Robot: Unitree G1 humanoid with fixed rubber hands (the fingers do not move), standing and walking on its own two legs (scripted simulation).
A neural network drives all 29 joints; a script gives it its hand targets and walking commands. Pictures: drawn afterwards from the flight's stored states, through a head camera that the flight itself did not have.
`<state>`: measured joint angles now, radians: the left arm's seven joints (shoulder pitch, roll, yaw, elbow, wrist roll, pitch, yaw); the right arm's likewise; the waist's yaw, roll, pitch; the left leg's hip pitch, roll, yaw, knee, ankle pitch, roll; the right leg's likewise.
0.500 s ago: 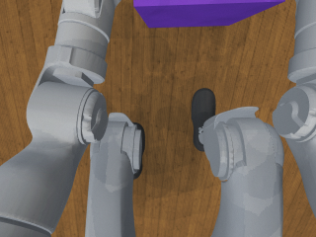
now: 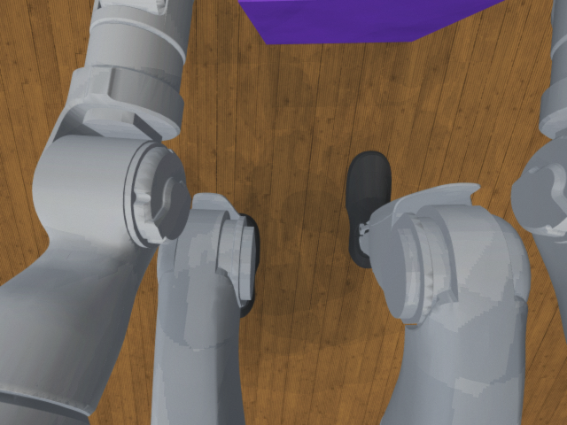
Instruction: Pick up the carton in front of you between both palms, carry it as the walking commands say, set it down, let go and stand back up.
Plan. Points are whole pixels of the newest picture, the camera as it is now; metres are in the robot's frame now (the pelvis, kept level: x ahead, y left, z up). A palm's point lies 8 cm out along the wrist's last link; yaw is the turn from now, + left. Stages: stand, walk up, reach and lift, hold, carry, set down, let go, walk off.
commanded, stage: set down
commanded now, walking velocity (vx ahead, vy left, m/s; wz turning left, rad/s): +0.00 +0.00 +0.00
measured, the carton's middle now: out of the picture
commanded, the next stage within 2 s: let go in 1.72 s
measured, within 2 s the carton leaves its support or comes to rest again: neither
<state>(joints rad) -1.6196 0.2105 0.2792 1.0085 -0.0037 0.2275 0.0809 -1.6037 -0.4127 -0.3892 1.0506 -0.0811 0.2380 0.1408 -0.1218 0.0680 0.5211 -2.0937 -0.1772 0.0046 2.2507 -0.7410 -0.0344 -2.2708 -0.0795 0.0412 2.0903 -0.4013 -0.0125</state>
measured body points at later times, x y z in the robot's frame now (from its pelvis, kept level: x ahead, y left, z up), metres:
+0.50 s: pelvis +0.01 +0.00 +0.00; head +0.41 -0.04 +0.20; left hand +0.60 +0.05 -0.21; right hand +0.54 -0.30 -0.21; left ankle +0.08 +0.11 -0.34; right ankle +0.16 -0.14 -0.34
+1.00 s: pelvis +0.00 -0.01 +0.05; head +0.37 -0.07 +0.29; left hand +0.63 +0.05 -0.07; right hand +0.57 -0.32 -0.08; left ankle +0.08 +0.11 -0.34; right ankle +0.16 -0.13 -0.34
